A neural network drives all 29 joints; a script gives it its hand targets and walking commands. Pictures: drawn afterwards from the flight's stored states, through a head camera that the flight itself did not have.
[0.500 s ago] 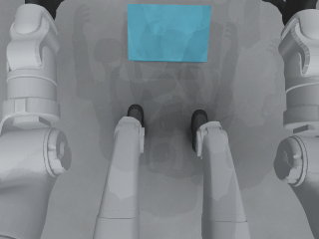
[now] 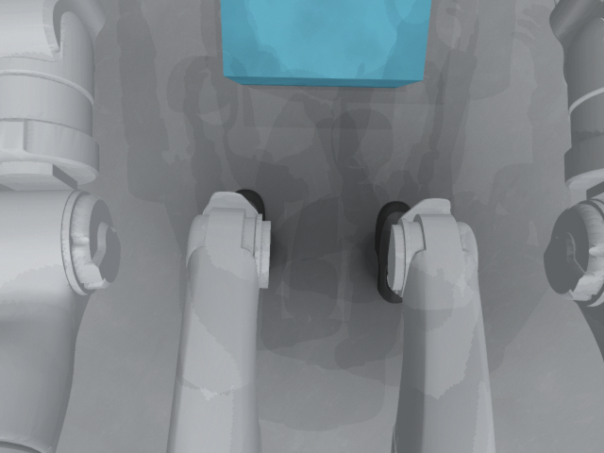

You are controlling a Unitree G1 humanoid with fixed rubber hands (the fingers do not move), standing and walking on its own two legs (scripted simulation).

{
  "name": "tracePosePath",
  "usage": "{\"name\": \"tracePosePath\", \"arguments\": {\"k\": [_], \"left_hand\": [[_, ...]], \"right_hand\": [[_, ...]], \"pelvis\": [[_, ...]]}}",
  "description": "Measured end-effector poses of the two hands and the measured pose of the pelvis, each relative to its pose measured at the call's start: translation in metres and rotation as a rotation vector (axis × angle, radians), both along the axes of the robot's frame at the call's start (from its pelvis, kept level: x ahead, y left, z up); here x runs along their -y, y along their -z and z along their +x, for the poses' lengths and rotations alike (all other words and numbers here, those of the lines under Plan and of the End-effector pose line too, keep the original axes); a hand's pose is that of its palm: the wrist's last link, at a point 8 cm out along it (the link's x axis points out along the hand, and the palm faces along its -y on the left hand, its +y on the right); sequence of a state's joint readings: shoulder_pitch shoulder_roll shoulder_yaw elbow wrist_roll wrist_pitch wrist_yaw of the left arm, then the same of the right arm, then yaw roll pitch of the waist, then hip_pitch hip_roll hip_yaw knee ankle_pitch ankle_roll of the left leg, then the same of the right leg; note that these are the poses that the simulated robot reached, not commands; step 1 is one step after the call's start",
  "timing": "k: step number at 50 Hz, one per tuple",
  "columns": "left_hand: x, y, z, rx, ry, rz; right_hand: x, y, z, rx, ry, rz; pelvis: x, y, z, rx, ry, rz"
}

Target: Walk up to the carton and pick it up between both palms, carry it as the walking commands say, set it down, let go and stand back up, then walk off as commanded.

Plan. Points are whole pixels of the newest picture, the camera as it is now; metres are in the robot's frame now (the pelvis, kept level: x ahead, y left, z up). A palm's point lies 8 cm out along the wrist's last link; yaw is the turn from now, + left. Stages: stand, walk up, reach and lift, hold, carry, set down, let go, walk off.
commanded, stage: reach and lift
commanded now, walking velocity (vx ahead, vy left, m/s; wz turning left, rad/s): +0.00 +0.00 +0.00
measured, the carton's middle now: (322, 20) +0.55 +0.01 -0.41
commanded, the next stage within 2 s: none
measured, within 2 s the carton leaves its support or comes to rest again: neither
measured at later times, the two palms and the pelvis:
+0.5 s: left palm out of the picture +0.55 +0.22 -0.29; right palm out of the picture +0.56 -0.19 -0.28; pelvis +0.01 +0.00 -0.10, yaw -1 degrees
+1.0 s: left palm (161, 6) +0.55 +0.23 -0.34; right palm (486, 11) +0.56 -0.20 -0.33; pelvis +0.02 -0.01 -0.13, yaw -1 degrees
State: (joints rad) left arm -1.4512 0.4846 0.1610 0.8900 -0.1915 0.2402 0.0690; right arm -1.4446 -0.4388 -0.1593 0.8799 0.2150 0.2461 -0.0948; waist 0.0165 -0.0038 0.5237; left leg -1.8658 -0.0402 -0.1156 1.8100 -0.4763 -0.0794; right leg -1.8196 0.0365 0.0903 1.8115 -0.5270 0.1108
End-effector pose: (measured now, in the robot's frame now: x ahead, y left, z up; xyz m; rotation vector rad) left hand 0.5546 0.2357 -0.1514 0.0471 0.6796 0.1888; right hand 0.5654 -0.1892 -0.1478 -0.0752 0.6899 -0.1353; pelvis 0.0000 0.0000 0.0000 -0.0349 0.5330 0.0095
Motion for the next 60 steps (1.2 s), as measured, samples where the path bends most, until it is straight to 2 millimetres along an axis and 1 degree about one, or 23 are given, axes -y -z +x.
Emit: {"name": "tracePosePath", "arguments": {"k": [9, 18, 29, 35, 37, 42, 46, 53, 60], "left_hand": [[0.004, 0.055, 0.0, -0.009, -0.005, 0.004], [0.009, 0.101, -0.001, -0.025, -0.011, -0.001], [0.013, 0.155, -0.008, -0.068, -0.009, -0.006], [0.018, 0.181, -0.016, -0.121, 0.0, 0.0], [0.018, 0.185, -0.016, -0.134, 0.001, 0.002], [0.013, 0.185, -0.007, -0.098, -0.013, 0.004], [0.012, 0.186, -0.007, -0.103, -0.006, 0.007], [0.01, 0.184, -0.011, -0.108, -0.008, 0.007], [0.016, 0.182, -0.012, -0.11, -0.001, -0.005]], "right_hand": [[0.001, 0.054, -0.002, -0.01, 0.005, -0.003], [0.006, 0.102, -0.006, -0.025, 0.003, -0.002], [0.002, 0.156, -0.01, -0.06, -0.016, 0.007], [-0.001, 0.184, -0.017, -0.095, -0.02, 0.021], [0.002, 0.188, -0.018, -0.112, -0.022, 0.004], [0.009, 0.188, -0.012, -0.087, -0.017, -0.006], [0.008, 0.19, -0.011, -0.092, -0.029, -0.003], [0.004, 0.185, -0.009, -0.08, -0.034, 0.008], [-0.002, 0.183, -0.01, -0.086, -0.034, 0.02]], "pelvis": [[0.001, 0.041, 0.008, -0.011, 0.003, -0.001], [0.003, 0.077, 0.011, -0.019, 0.014, 0.007], [0.006, 0.111, 0.012, -0.043, 0.022, 0.017], [0.004, 0.123, 0.016, -0.05, 0.03, 0.024], [0.005, 0.125, 0.017, -0.05, 0.028, 0.026], [0.005, 0.13, 0.02, -0.051, 0.032, 0.026], [0.005, 0.132, 0.02, -0.048, 0.034, 0.025], [0.005, 0.133, 0.017, -0.043, 0.032, 0.026], [0.005, 0.131, 0.012, -0.043, 0.03, 0.027]]}}
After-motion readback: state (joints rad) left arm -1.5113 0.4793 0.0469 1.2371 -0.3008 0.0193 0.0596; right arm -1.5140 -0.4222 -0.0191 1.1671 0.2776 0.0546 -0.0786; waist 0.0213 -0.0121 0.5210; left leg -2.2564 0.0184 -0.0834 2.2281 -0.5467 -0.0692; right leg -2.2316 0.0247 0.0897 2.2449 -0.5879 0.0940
